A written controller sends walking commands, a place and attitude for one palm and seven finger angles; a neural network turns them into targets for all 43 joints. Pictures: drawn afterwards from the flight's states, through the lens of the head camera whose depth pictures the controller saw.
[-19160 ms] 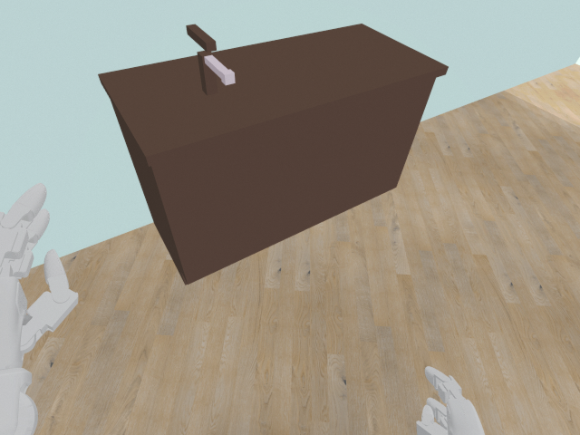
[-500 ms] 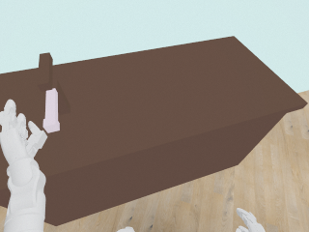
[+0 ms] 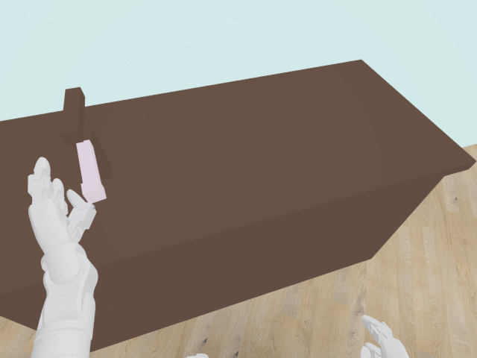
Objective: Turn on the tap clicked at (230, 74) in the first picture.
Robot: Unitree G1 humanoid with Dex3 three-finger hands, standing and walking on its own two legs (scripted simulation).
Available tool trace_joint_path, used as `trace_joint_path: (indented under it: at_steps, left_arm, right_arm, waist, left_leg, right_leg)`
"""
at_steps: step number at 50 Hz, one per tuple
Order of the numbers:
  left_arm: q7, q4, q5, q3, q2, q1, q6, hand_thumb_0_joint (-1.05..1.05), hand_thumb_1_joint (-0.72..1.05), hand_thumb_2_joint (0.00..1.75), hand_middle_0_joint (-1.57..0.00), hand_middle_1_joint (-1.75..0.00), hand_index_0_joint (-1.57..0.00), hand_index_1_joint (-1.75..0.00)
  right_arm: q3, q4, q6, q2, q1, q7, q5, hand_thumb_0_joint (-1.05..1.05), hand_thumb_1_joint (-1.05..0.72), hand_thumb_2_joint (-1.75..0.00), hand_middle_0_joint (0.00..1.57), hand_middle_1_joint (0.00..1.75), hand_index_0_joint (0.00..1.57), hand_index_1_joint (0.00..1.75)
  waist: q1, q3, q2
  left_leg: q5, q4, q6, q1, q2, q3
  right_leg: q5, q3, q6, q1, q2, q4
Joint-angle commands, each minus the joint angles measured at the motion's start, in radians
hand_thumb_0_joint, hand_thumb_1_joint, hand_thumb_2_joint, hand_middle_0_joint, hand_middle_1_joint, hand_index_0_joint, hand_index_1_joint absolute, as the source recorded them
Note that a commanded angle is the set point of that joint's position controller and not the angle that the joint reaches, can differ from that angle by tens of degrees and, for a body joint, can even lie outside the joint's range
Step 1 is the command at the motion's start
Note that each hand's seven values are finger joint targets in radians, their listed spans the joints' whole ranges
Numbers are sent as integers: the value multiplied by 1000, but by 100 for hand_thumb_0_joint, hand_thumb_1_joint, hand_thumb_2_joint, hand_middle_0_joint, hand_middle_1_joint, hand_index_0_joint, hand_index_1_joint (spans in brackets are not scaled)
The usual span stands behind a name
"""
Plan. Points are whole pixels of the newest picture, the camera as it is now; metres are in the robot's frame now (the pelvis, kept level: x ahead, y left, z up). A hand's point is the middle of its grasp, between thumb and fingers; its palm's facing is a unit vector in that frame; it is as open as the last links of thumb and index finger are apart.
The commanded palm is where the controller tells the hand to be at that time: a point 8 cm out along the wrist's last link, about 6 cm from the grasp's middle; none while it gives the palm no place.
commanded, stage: push the lever round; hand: left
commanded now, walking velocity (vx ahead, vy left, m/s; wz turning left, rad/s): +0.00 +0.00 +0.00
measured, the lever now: (93, 191) +0.36 +0.27 +0.08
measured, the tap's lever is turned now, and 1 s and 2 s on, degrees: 8 34 64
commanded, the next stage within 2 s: none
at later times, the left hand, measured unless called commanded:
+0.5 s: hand (112, 199) +0.34 +0.24 +0.08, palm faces +0.68 -0.73 -0.05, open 7.6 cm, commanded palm +0.30 +0.26 +0.08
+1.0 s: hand (133, 187) +0.37 +0.21 +0.07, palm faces +0.75 -0.66 -0.06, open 7.7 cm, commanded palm +0.33 +0.22 +0.08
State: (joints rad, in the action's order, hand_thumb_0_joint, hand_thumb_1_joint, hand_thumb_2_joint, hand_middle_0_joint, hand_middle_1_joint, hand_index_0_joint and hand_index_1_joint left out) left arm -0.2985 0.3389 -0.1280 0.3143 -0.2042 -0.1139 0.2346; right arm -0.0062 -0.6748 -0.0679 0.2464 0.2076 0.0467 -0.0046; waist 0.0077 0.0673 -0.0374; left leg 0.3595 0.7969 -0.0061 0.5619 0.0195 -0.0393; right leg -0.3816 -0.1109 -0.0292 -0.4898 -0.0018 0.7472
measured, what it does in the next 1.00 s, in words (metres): stands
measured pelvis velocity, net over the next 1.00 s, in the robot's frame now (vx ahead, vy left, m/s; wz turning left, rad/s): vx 0.00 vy -0.01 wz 0.01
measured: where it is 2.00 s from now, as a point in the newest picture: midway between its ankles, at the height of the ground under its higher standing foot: outside the picture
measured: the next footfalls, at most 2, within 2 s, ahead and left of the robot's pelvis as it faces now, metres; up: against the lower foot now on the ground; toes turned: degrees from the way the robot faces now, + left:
none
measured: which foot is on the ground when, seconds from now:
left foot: down 0.00-1.00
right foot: down 0.00-1.00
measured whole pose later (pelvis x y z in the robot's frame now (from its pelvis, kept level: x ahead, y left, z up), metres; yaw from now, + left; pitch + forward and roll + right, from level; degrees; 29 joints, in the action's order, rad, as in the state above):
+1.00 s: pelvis +0.00 -0.01 +0.00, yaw +0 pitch +7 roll -1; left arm -0.73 0.49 0.04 0.21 -0.05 -0.33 0.14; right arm 0.01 -0.72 0.02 0.21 0.17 0.02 -0.05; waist -0.01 0.09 -0.02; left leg 0.35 0.78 -0.01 0.56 0.02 -0.05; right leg -0.38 -0.12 -0.04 -0.49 0.00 0.74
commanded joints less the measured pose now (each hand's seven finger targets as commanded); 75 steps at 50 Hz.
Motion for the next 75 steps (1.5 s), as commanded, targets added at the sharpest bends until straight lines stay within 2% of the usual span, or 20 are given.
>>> trace_joint_path:
  at_steps: [1,6,7,8,12,26,27,28,32,33,42,50,52,55,58,61,67,68,72,75]
  left_arm:
    - [-47,-232,37,11,-169,-284,62,0,90,90,-15,-15,-15,-15]
    - [-92,-220,62,-21,-138,-310,40,0,90,90,-15,-15,-15,-15]
    - [-107,-220,70,24,-179,-319,39,0,90,90,-15,-15,-15,-15]
    - [-113,-225,76,-23,-133,-330,37,0,90,90,-15,-15,-15,-15]
    - [-146,-215,86,-8,-136,-309,27,0,90,90,-15,-15,-15,-15]
    - [-261,-180,135,-104,-30,-447,12,0,90,90,-15,-15,-15,-15]
    - [-275,-173,143,-66,-65,-441,8,0,90,90,-15,-15,-15,-15]
    - [-280,-177,146,-107,-24,-448,3,0,90,90,-15,-15,-15,-15]
    - [-328,-147,162,-71,-44,-470,-11,0,90,90,-15,-15,-15,-15]
    - [-333,-152,165,-114,2,-480,-14,0,90,90,-15,-15,-15,-15]
    - [-405,-90,190,-66,-12,-508,-37,0,90,90,-15,-15,-15,-15]
    - [-450,-51,215,-162,90,-652,-33,0,90,90,-15,-15,-15,-15]
    - [-471,-32,223,-112,52,-663,-32,0,90,90,-15,-15,-15,-15]
    - [-491,1,224,-148,105,-685,-42,0,90,90,-15,-15,-15,-15]
    - [-516,13,232,-113,89,-691,-49,0,90,90,-15,-15,-15,-15]
    - [-536,46,239,-108,98,-708,-62,0,90,90,-15,-15,-15,-15]
    - [-568,69,262,-70,78,-735,-78,0,90,90,-15,-15,-15,-15]
    - [-566,62,260,-122,130,-757,-79,0,90,90,-15,-15,-15,-15]
    - [-587,116,267,-71,88,-810,-86,0,90,90,-15,-15,-15,-15]
    - [-597,132,275,-112,130,-889,-84,0,90,90,-15,-15,-15,-15]
  right_arm:
    - [52,129,-40,131,-60,5,-6,0,-90,-90,20,30,20,30]
    - [47,133,-26,124,-71,2,-10,0,-90,-90,20,30,20,30]
    - [48,127,-21,125,-73,5,-9,0,-90,-90,20,30,20,30]
    - [47,132,-18,120,-77,4,-10,0,-90,-90,20,30,20,30]
    - [50,127,-11,123,-74,2,-16,0,-90,-90,20,30,20,30]
    - [52,112,5,110,-98,-1,-27,0,-90,-90,20,30,20,30]
    - [55,107,10,112,-95,1,-26,0,-90,-90,20,30,20,30]
    - [53,114,13,106,-103,-3,-26,0,-90,-90,20,30,20,30]
    - [58,105,23,105,-104,-3,-30,0,-90,-90,20,30,20,30]
    - [55,111,26,100,-104,-8,-32,0,-90,-90,20,30,20,30]
    - [63,96,50,94,-110,-14,-41,0,-90,-90,20,30,20,30]
    - [64,77,46,84,-116,-22,-49,0,-90,-90,20,30,20,30]
    - [70,65,46,88,-111,-22,-53,0,-90,-90,20,30,20,30]
    - [69,66,48,81,-108,-31,-59,0,-90,-90,20,30,20,30]
    - [72,64,57,81,-97,-38,-66,0,-90,-90,20,30,20,30]
    - [75,61,63,80,-90,-48,-72,0,-90,-90,20,30,20,30]
    - [81,51,73,81,-85,-57,-76,0,-90,-90,20,30,20,30]
    - [76,57,72,75,-89,-63,-77,0,-90,-90,20,30,20,30]
    - [79,36,68,81,-82,-60,-80,0,-90,-90,20,30,20,30]
    - [77,29,65,73,-79,-65,-83,0,-90,-90,20,30,20,30]
  waist:
    - [-20,256,-4]
    - [-25,238,-5]
    - [-16,236,-18]
    - [-27,241,-12]
    - [-13,256,-10]
    - [-37,263,0]
    - [-29,266,8]
    - [-33,274,-6]
    - [-24,285,11]
    - [-30,287,15]
    - [-22,274,30]
    - [-55,280,11]
    - [-45,300,14]
    - [-51,323,35]
    - [-40,355,20]
    - [-45,355,60]
    - [-35,344,30]
    - [-50,337,36]
    - [-54,322,52]
    - [-76,335,29]
  left_leg:
    - [-178,-106,19,-157,-26,-16]
    - [-165,-108,21,-141,-30,-6]
    - [-162,-113,20,-138,-28,-9]
    - [-162,-111,22,-144,-29,-5]
    - [-197,-107,21,-151,-29,-8]
    - [-161,-103,21,-161,-28,-7]
    - [-172,-109,18,-157,-25,-13]
    - [-176,-106,18,-162,-27,-9]
    - [-187,-107,16,-155,-25,-9]
    - [-196,-107,16,-160,-26,-9]
    - [-207,-104,15,-139,-22,-1]
    - [-175,-99,13,-151,-19,-5]
    - [-186,-98,10,-152,-17,-9]
    - [-202,-87,9,-147,-19,-5]
    - [-246,-80,6,-150,-19,-1]
    - [-256,-67,8,-134,-18,4]
    - [-263,-68,3,-121,-14,1]
    - [-256,-68,6,-124,-15,2]
    - [-210,-66,10,-96,-17,3]
    - [-199,-57,9,-103,-19,5]
  right_leg:
    - [223,58,5,68,-15,-107]
    - [219,63,8,75,-9,-117]
    - [211,66,4,80,-8,-119]
    - [214,65,6,78,-7,-118]
    - [249,63,3,96,-8,-116]
    - [207,65,3,70,0,-128]
    - [212,62,1,83,-1,-126]
    - [217,63,2,80,2,-122]
    - [226,63,1,94,3,-125]
    - [235,59,1,94,4,-120]
    - [246,62,0,102,6,-132]
    - [194,53,-3,52,6,-125]
    - [199,51,-6,56,3,-119]
    - [214,45,-3,55,4,-109]
    - [254,42,-5,73,5,-97]
    - [275,41,-3,74,5,-97]
    - [273,39,-8,67,3,-92]
    - [265,36,-6,56,4,-92]
    - [223,43,-2,40,4,-106]
    - [210,42,-2,18,7,-99]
